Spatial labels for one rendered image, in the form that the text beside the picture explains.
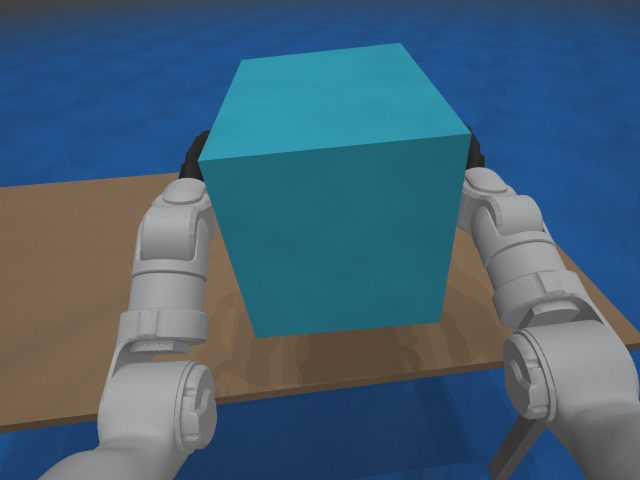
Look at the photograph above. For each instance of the right robot forearm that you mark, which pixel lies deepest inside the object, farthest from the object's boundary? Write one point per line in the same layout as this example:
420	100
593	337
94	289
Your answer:
531	283

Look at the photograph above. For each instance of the right robot hand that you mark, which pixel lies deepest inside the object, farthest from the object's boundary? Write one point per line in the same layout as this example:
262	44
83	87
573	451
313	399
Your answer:
475	158

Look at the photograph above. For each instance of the carton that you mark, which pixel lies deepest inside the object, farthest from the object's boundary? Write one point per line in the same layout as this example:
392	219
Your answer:
336	179

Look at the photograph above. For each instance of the robot left upper arm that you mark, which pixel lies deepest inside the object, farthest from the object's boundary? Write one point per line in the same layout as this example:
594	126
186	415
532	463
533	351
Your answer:
154	414

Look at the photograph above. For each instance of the robot right upper arm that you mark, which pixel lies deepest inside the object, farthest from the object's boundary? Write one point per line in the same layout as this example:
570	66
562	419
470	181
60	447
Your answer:
577	379

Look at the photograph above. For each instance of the left robot forearm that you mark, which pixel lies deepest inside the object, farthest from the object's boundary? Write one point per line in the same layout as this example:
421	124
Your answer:
165	313

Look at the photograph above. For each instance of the left robot hand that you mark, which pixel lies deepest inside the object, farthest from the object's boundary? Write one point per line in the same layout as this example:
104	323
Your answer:
190	168

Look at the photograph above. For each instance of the table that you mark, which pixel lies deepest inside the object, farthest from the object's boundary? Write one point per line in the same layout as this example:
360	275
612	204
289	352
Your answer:
66	259

